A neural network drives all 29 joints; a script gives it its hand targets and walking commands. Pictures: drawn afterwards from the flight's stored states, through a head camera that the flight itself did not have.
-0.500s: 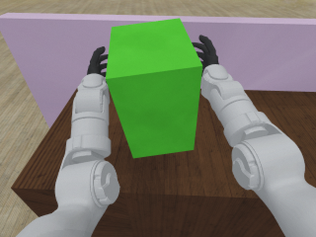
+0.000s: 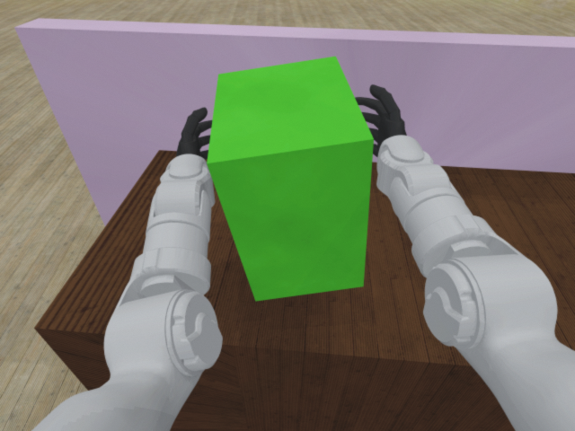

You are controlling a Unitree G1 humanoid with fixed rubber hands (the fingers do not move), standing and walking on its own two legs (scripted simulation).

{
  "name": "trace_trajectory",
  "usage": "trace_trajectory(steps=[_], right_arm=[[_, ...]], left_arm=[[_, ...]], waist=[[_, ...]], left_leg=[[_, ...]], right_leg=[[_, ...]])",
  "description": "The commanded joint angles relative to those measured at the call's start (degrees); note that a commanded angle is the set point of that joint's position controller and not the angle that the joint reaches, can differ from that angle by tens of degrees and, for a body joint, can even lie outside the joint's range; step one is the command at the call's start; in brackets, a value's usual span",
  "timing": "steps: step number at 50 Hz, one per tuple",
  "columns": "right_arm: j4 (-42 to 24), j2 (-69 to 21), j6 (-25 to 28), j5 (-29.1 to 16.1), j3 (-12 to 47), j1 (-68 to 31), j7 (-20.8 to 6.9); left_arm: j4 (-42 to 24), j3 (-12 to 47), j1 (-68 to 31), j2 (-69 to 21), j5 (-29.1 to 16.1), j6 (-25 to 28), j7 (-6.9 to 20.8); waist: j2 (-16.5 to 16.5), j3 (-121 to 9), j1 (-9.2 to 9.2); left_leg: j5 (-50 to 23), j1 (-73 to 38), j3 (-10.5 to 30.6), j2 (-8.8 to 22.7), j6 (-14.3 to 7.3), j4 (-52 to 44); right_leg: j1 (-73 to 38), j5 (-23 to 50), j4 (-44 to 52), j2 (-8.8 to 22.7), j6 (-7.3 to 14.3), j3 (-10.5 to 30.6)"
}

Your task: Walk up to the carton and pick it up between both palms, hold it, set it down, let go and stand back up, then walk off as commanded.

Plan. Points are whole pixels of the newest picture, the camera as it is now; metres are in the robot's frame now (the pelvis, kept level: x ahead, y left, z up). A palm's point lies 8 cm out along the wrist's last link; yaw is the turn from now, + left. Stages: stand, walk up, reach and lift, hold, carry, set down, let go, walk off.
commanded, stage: set down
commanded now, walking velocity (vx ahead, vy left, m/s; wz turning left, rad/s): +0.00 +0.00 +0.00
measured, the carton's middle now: (293, 184) +0.45 +0.02 +0.16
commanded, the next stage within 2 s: none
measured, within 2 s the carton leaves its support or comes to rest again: neither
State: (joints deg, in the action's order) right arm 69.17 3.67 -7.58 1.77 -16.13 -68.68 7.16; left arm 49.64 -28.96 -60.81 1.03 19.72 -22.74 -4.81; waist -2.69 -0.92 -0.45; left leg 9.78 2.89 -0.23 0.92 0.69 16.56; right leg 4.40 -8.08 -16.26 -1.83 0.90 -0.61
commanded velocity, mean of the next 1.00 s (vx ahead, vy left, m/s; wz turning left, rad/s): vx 0.00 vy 0.00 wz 0.00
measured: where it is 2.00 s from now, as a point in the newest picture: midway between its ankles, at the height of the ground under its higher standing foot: outside the picture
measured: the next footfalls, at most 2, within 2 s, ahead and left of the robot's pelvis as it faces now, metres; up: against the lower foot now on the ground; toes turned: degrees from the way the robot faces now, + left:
none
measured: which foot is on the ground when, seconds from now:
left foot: down 0.00-1.00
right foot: down 0.00-1.00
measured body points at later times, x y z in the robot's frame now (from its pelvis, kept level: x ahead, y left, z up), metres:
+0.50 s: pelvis +0.01 +0.00 +0.00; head +0.01 +0.02 +0.45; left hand +0.45 +0.17 +0.19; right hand +0.47 -0.10 +0.20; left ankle +0.00 +0.13 -0.75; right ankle +0.01 -0.10 -0.75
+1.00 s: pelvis +0.01 +0.00 +0.00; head +0.02 +0.02 +0.45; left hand +0.46 +0.17 +0.16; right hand +0.48 -0.10 +0.18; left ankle +0.00 +0.13 -0.75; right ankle +0.01 -0.10 -0.75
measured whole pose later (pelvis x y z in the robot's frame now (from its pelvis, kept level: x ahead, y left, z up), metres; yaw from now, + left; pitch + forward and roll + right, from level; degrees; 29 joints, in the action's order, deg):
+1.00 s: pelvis +0.01 +0.00 +0.00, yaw +0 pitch +1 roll +0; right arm 69.8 2.8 -1.8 15.2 -29.2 -65.1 0.5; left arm 51.4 -32.9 -59.2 -2.6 20.9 -15.1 -7.5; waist -2.7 -0.8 2.2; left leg 10.6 8.0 -0.3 0.9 0.8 17.4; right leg 9.1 -8.4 -16.3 -1.8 1.1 -0.6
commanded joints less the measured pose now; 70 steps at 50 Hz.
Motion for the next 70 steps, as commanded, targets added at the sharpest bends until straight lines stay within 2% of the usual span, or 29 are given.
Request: trace_trajectory(steps=[1, 4, 6, 8, 13, 15, 18, 20, 24, 28, 31, 33, 34, 35, 36, 39, 41, 42, 43, 45, 49, 52, 57, 58, 59, 60, 62, 64, 70], right_arm=[[-5.0, -28.3, 5.4, 3.3, -1.8, -31.6, -10.5], [-7.8, -28.8, 6.9, 3.5, -1.5, -32.2, -10.0], [-8.0, -29.2, 7.2, 4.2, -1.6, -31.4, -10.1], [-8.9, -28.4, 7.3, 4.2, -1.3, -30.0, -10.1], [-10.5, -29.5, 7.3, 3.7, 0.3, -30.4, -10.3], [-10.9, -30.4, 8.5, 3.6, 0.8, -31.3, -10.6], [-11.4, -29.5, 9.2, 4.7, -0.3, -31.4, -10.6], [-10.1, -29.5, 8.5, 6.1, -1.4, -28.9, -11.0], [-8.5, -27.8, 8.9, 7.6, -4.7, -29.4, -12.4], [-9.5, -29.0, 10.2, 8.9, -3.8, -29.8, -12.8], [-7.6, -26.5, 10.3, 10.6, -6.9, -27.9, -13.7], [-5.3, -24.7, 9.3, 11.7, -9.7, -28.4, -13.9], [-7.6, -25.7, 9.5, 13.2, -8.8, -28.3, -13.9], [-6.7, -25.1, 9.5, 12.8, -10.5, -28.2, -14.1], [-8.8, -25.5, 10.0, 13.8, -9.9, -28.8, -14.2], [-5.2, -23.5, 8.9, 15.4, -13.3, -28.3, -14.5], [-7.8, -24.7, 8.8, 16.1, -12.4, -29.7, -14.9], [-7.7, -24.1, 9.0, 16.2, -13.4, -29.7, -15.0], [-8.5, -25.8, 9.2, 16.7, -12.2, -31.4, -15.1], [-5.7, -24.0, 9.4, 16.7, -13.7, -28.3, -15.7], [-6.4, -26.5, 9.9, 17.8, -13.1, -27.3, -16.2], [-5.8, -25.5, 10.5, 18.2, -14.6, -27.8, -16.5], [-8.7, -27.8, 11.6, 18.3, -12.3, -27.2, -16.7], [-6.3, -27.9, 11.7, 19.1, -12.6, -26.3, -16.7], [-6.3, -27.9, 12.0, 18.9, -12.3, -24.2, -16.8], [-7.0, -26.7, 12.1, 19.3, -12.8, -25.1, -16.8], [-9.1, -28.3, 12.3, 18.9, -11.4, -25.4, -16.5], [-8.5, -29.0, 12.5, 19.4, -11.1, -24.6, -16.7], [-10.5, -30.9, 13.9, 20.7, -9.6, -23.5, -16.8]], left_arm=[[-8.1, 11.5, -40.6, -25.0, -1.9, 6.4, 3.5], [-7.5, 12.4, -40.1, -25.5, -2.9, 7.4, 3.5], [-5.1, 9.8, -37.0, -25.0, -1.7, 7.6, 3.5], [-6.1, 10.6, -34.7, -25.6, -1.5, 7.4, 3.7], [-5.9, 8.6, -31.0, -26.3, -0.3, 6.7, 3.9], [-8.4, 11.5, -34.1, -27.5, -1.6, 8.1, 3.5], [-7.8, 11.8, -34.1, -29.4, -2.5, 8.3, 3.4], [-4.4, 7.6, -29.8, -28.0, 0.4, 7.8, 3.2], [-5.7, 7.3, -33.6, -27.4, 0.7, 9.0, 2.4], [-6.5, 8.5, -33.0, -28.3, 0.2, 9.8, 1.7], [-5.8, 8.6, -34.2, -27.8, 0.2, 10.7, 1.3], [-3.8, 5.7, -34.4, -25.8, 1.9, 10.0, 1.4], [-5.1, 6.2, -33.2, -27.2, 1.9, 10.0, 1.2], [-4.1, 5.9, -33.0, -26.3, 2.1, 9.9, 1.1], [-5.1, 5.2, -33.0, -25.9, 2.3, 10.2, 0.9], [-3.4, 4.9, -33.4, -25.7, 2.5, 9.7, 1.3], [-1.0, 2.5, -32.0, -24.5, 3.5, 9.5, 1.1], [-2.1, 4.0, -33.5, -23.7, 2.5, 10.1, 0.8], [-2.3, 2.8, -34.1, -23.6, 3.1, 10.9, 0.7], [-2.8, 4.2, -32.6, -24.6, 2.9, 10.8, 0.2], [-4.6, 2.8, -33.1, -25.9, 3.7, 11.9, 0.0], [-4.9, 4.2, -34.1, -26.8, 3.3, 12.6, -0.4], [-4.8, 3.6, -32.3, -27.8, 3.9, 13.8, -0.6], [-6.3, 5.3, -35.1, -28.7, 3.0, 14.4, -0.4], [-5.3, 4.3, -29.9, -28.8, 4.4, 14.1, -0.5], [-5.3, 4.5, -30.8, -29.1, 4.3, 13.8, -0.3], [-3.1, 2.3, -28.3, -28.9, 5.0, 14.1, -0.1], [-4.9, 4.2, -30.6, -29.7, 4.5, 14.7, 0.2], [-4.8, 4.4, -27.2, -31.1, 4.8, 16.0, 0.6]], waist=[[4.5, -26.1, 3.57], [4.3, -30.5, 2.24], [4.2, -27.8, 4.81], [4.4, -28.0, 3.53], [4.7, -29.2, 4.95], [5.3, -32.8, 4.18], [5.7, -32.8, 3.74], [4.8, -27.8, 5.90], [6.1, -30.2, 5.34], [5.2, -33.5, 6.62], [6.9, -33.2, 5.03], [6.2, -27.0, 5.57], [4.5, -28.4, 5.74], [6.1, -28.1, 5.02], [5.1, -28.2, 6.34], [5.5, -24.6, 4.55], [3.0, -24.5, 6.53], [3.5, -26.7, 5.50], [2.1, -27.4, 7.32], [5.1, -26.4, 6.07], [4.7, -31.3, 7.50], [5.9, -33.9, 6.61], [4.2, -38.7, 7.98], [4.4, -39.7, 6.09], [5.6, -39.5, 7.60], [5.6, -39.0, 6.62], [3.8, -39.4, 8.47], [4.2, -41.0, 6.57], [2.9, -41.3, 8.38]], left_leg=[[-16.0, -3.0, -2.9, -1.9, 1.9, -0.1], [-20.3, -3.4, -3.4, -2.1, 2.0, 1.6], [-19.4, -0.5, -4.2, -2.3, 1.3, 1.0], [-24.1, -2.5, -4.1, -2.3, 2.2, 2.4], [-26.1, -1.4, -4.0, -2.4, 1.8, 3.1], [-29.2, -3.0, -3.4, -2.2, 2.7, 3.8], [-31.4, -4.4, -3.3, -1.8, 2.9, 5.1], [-27.3, -2.0, -4.2, -1.9, 1.6, 3.4], [-25.6, -3.3, -3.5, -1.1, 2.6, 3.4], [-28.4, -2.7, -4.3, -1.3, 2.7, 4.1], [-27.5, -3.5, -4.2, -0.7, 3.0, 3.7], [-20.3, -1.6, -4.9, -0.9, 2.7, 2.2], [-22.0, -2.1, -4.6, -0.9, 2.4, 2.3], [-21.0, -2.1, -4.3, -0.6, 2.7, 1.9], [-21.4, -1.2, -4.9, -0.9, 2.6, 2.1], [-15.6, 1.0, -4.9, -1.5, 1.8, 0.5], [-15.4, 2.3, -4.9, -1.2, 1.0, -0.3], [-15.7, 2.2, -4.9, -1.2, 1.3, 0.1], [-16.6, 2.9, -5.4, -1.5, 0.6, 0.3], [-16.9, 2.1, -5.0, -1.2, 1.5, 0.3], [-22.4, -0.2, -5.3, -0.8, 1.4, 2.1], [-24.6, -1.1, -5.5, -0.6, 2.2, 2.6], [-32.1, -1.3, -5.6, -0.6, 2.0, 5.1], [-33.6, -3.0, -5.1, -0.4, 2.3, 5.6], [-35.8, -4.1, -5.4, -0.6, 2.5, 6.3], [-36.6, -4.1, -5.5, -0.4, 2.9, 6.3], [-33.7, 0.4, -6.5, -1.1, 1.8, 5.9], [-33.9, 1.4, -6.1, -1.3, 1.9, 5.7], [-35.5, 3.0, -6.4, -1.1, 1.7, 6.3]], right_leg=[[-7.7, 8.3, 0.7, -1.4, -2.6, -5.4], [-10.0, 14.8, -0.4, -0.9, -3.2, -5.1], [-9.7, 16.2, -0.5, -0.9, -3.5, -5.0], [-10.5, 20.8, -1.3, -1.0, -3.3, -5.2], [-11.2, 25.9, -2.6, -0.7, -3.6, -4.9], [-10.4, 27.3, -3.3, -0.7, -4.1, -5.2], [-6.4, 25.1, -2.0, -1.1, -3.1, -5.7], [-8.0, 23.3, -1.8, -0.8, -3.1, -5.3], [-4.1, 17.1, -1.3, -1.1, -2.6, -6.3], [-5.0, 20.4, -1.7, -1.2, -2.6, -6.1], [-1.6, 16.1, -0.7, -1.3, -2.1, -6.5], [-1.2, 9.6, 1.1, -1.1, -1.5, -6.4], [-1.6, 11.3, 0.6, -1.4, -1.7, -6.6], [-0.6, 9.8, 0.6, -1.2, -1.8, -6.7], [-2.3, 10.7, 1.0, -0.9, -1.6, -6.4], [-2.2, 8.0, 1.4, -0.2, -1.6, -6.3], [-2.3, 7.3, 1.4, -0.2, -2.0, -5.8], [-2.5, 8.0, 1.0, -0.2, -1.9, -6.2], [-2.9, 8.6, 0.9, -0.1, -2.3, -5.4], [-1.4, 8.9, 0.6, -0.5, -2.1, -6.2], [-0.5, 11.2, 0.6, -0.1, -2.1, -5.4], [0.9, 11.5, 0.4, -0.4, -1.6, -6.4], [0.5, 18.1, -0.7, -0.9, -2.0, -6.1], [1.7, 18.4, -1.1, -1.1, -2.2, -6.4], [2.8, 20.2, -0.9, -1.0, -2.0, -6.4], [3.7, 19.7, -0.6, -1.4, -1.8, -6.7], [-0.7, 24.7, -2.1, -0.6, -2.3, -5.8], [-3.8, 28.1, -3.2, -0.8, -2.9, -5.6], [-3.9, 30.0, -3.7, -0.5, -2.9, -5.7]])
